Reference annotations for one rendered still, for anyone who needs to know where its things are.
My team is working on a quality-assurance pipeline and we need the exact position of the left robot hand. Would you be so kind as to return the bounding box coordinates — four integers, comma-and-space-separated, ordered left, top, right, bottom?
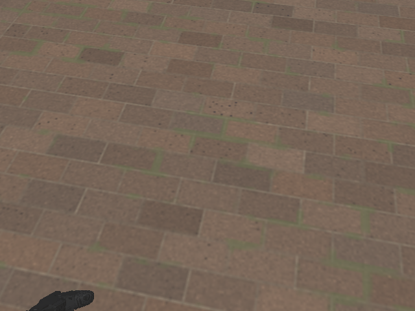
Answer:
26, 290, 94, 311

